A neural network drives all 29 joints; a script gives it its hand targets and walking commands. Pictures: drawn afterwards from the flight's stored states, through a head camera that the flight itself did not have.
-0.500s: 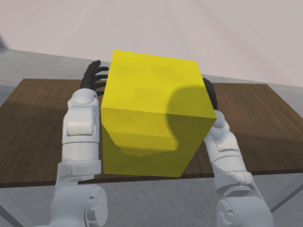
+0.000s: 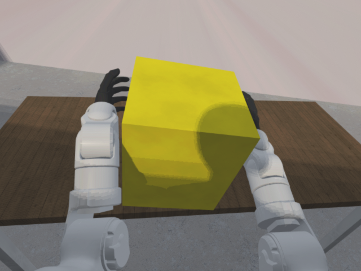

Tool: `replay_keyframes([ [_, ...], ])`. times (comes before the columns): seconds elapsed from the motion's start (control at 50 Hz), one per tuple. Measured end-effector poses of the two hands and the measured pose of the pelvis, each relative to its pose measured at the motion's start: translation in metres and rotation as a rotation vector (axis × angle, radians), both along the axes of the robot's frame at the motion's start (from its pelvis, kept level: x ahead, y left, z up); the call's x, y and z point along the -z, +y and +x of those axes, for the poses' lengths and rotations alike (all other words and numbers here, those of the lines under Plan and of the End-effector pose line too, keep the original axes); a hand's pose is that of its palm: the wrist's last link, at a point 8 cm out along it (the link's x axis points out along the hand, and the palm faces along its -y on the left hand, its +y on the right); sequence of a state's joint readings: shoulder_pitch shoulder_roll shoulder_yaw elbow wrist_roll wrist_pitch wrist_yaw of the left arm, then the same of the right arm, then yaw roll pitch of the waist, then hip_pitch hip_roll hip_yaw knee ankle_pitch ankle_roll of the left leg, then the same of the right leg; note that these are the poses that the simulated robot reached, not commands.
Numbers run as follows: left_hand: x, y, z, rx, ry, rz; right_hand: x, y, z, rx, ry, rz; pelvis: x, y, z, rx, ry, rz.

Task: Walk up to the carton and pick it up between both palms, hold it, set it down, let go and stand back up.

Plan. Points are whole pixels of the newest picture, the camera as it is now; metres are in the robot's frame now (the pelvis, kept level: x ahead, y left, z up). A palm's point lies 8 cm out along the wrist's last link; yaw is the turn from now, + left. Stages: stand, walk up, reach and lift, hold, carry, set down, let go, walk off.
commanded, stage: hold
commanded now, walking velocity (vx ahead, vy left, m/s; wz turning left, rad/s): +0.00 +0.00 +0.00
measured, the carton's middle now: (177, 139) +0.36 -0.02 +0.16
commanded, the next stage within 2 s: none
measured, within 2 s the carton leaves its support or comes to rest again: neither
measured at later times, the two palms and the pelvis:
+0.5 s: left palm (83, 98) +0.36 +0.15 +0.26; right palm (239, 115) +0.36 -0.15 +0.23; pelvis -0.01 -0.01 +0.00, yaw +2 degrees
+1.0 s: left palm (82, 103) +0.36 +0.16 +0.25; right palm (238, 113) +0.36 -0.15 +0.23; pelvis +0.00 -0.01 +0.00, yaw +1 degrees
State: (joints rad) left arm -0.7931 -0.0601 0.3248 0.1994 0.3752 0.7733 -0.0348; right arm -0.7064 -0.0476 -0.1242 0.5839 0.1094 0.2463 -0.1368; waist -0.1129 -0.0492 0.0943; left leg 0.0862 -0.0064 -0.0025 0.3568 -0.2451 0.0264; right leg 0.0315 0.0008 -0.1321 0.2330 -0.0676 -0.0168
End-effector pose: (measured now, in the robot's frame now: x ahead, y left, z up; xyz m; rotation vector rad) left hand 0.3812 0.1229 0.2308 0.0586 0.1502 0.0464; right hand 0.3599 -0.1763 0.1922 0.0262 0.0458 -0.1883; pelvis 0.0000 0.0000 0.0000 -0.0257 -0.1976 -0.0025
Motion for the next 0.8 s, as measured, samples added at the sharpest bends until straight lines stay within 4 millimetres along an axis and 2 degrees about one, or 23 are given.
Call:
replay_keyframes([
  [0.12,-0.008,0.003,-0.006,-0.020,-0.018,-0.012,-0.010,0.002,0.000,-0.019,-0.019,-0.008,0.000,-0.003,0.000,0.010,-0.005,0.000],
  [0.26,-0.023,0.027,-0.033,-0.078,-0.047,-0.052,-0.037,0.024,-0.004,-0.083,-0.047,-0.025,0.001,-0.007,-0.003,0.012,-0.035,0.002],
  [0.38,-0.029,0.040,-0.037,-0.091,-0.010,-0.053,-0.040,0.037,-0.003,-0.101,-0.007,-0.006,0.001,-0.010,-0.012,-0.014,-0.040,0.012],
  [0.5,-0.033,0.031,-0.024,-0.062,-0.009,-0.024,-0.034,0.029,0.001,-0.074,-0.007,0.024,0.001,-0.011,-0.014,-0.029,-0.018,0.011],
  [0.62,-0.029,0.016,-0.012,-0.036,-0.008,-0.020,-0.027,0.014,0.005,-0.049,-0.006,0.025,0.000,-0.010,-0.007,-0.015,-0.003,0.008],
  [0.7,-0.027,0.014,-0.013,-0.033,-0.022,-0.029,-0.028,0.012,0.004,-0.050,-0.019,0.020,0.000,-0.009,0.000,-0.003,-0.003,0.003],
  [0.8,-0.027,0.021,-0.021,-0.050,-0.036,-0.051,-0.036,0.018,0.002,-0.068,-0.031,-0.002,0.001,-0.011,0.005,0.000,-0.016,0.000],
])
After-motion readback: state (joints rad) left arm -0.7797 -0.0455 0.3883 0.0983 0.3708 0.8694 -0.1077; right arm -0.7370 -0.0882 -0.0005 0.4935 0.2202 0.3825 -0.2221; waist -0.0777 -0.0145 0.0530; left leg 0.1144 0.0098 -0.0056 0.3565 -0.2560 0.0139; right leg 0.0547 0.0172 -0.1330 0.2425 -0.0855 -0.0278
